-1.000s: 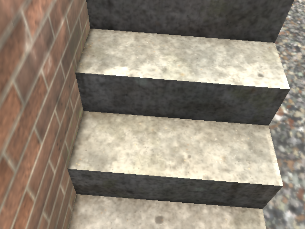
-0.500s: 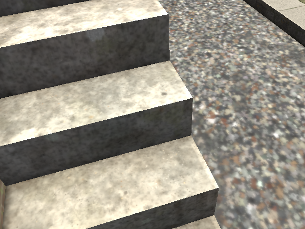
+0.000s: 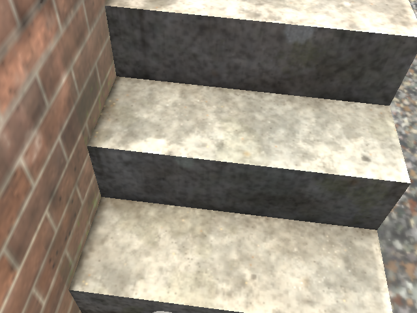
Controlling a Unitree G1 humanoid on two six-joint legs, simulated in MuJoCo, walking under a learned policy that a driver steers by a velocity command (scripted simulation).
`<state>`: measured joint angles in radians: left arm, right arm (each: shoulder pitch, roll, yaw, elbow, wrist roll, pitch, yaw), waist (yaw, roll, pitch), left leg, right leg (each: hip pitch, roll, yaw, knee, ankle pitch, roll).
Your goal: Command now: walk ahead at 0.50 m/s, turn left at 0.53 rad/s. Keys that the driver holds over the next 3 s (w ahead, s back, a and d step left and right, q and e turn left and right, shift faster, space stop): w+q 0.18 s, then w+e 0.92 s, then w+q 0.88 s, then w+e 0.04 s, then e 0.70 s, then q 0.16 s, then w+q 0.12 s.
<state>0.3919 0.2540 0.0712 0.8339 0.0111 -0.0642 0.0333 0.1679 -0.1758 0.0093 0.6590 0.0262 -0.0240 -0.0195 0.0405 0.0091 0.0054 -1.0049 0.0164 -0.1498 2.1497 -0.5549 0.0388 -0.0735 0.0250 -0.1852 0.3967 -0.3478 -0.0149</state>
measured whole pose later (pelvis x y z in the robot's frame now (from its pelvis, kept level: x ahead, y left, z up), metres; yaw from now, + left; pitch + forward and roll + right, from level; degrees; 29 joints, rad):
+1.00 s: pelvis +0.09 -0.01 +0.17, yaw -13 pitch -1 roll +1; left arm 0.34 0.21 -0.01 0.60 0.01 0.05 0.09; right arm 0.21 -0.23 -0.04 0.66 0.01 0.08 -0.10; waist 0.04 0.08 0.02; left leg -0.72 -0.05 0.00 1.87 -0.29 -0.06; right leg -0.42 0.02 0.05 0.77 -0.33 -0.03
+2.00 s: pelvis +0.18 +0.10 +0.19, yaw +3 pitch -2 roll -4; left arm 0.05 0.14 -0.01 0.71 -0.02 0.01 -0.01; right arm 0.69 -0.14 -0.02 0.93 -0.02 0.08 -0.06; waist -0.12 -0.14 -0.03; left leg -0.29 -0.03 -0.18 0.68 -0.34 0.02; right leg -0.95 -0.04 0.03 1.94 -0.12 0.08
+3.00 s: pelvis +0.25 -0.04 +0.20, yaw -10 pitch -1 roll -1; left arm 0.08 0.14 -0.04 0.71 -0.01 0.02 0.01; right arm 0.34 -0.19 0.00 0.87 -0.01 -0.01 0.00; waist -0.04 -0.05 -0.02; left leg -0.11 -0.02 -0.04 0.44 -0.31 0.03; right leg -0.13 -0.06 0.03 0.41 -0.29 0.06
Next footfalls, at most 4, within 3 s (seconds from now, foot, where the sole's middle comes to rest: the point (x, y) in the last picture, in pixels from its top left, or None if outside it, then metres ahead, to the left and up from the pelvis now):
0.14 left None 0.22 0.18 -0.57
0.80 right None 0.16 -0.13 -0.57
1.36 left None -0.01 0.15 -0.72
1.78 left None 0.23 0.20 -0.57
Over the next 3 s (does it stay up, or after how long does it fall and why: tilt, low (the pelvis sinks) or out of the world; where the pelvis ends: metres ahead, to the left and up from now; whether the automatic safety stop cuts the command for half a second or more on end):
stays up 0.25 -0.04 0.20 its command is cut before an obstacle after 0.2 s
